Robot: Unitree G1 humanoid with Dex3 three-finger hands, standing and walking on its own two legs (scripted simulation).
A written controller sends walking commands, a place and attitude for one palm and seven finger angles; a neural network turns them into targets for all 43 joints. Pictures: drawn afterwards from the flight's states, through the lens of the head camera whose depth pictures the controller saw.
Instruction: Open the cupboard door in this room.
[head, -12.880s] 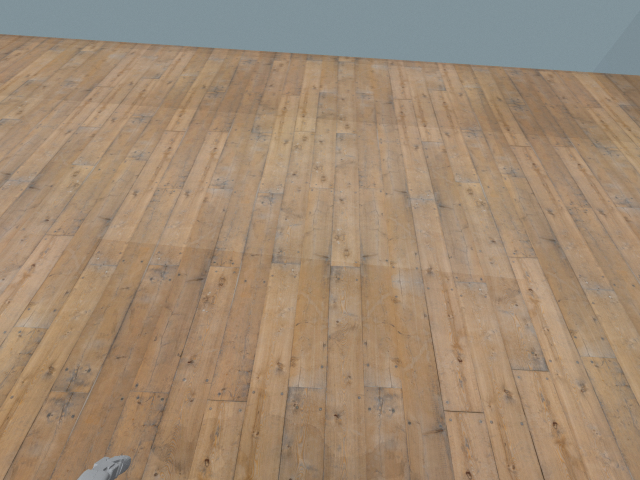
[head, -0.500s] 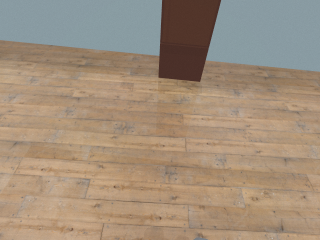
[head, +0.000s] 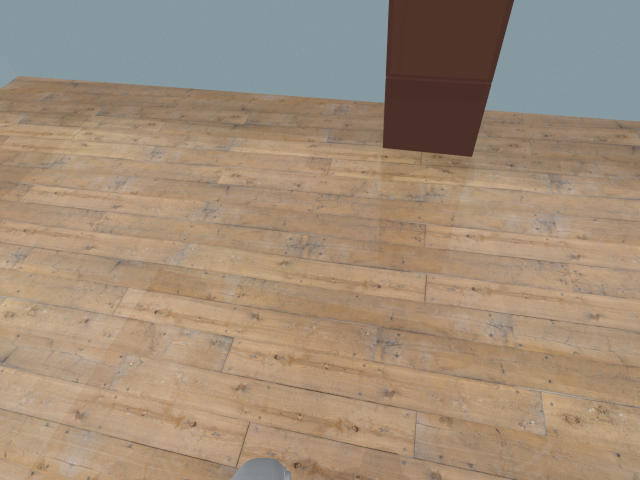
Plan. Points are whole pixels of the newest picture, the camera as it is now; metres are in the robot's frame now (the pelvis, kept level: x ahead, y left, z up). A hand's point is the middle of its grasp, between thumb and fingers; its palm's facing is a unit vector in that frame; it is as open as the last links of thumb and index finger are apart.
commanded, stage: turn or walk to find it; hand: left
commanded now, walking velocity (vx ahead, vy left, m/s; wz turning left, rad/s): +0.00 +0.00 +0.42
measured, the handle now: out of the picture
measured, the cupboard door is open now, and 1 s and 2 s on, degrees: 0 0 0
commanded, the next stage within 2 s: stand and wait in 0.54 s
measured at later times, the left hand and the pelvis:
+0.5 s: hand out of the picture -0.02 +0.28 -0.17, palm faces +0.26 -0.93 -0.24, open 7.4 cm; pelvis -0.02 +0.05 +0.00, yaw +12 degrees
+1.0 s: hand out of the picture -0.02 +0.18 -0.15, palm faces +0.31 -0.91 -0.27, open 7.3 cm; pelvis -0.02 -0.02 +0.00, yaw +17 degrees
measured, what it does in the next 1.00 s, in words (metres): steps on the spot, turning left: left foot, then right foot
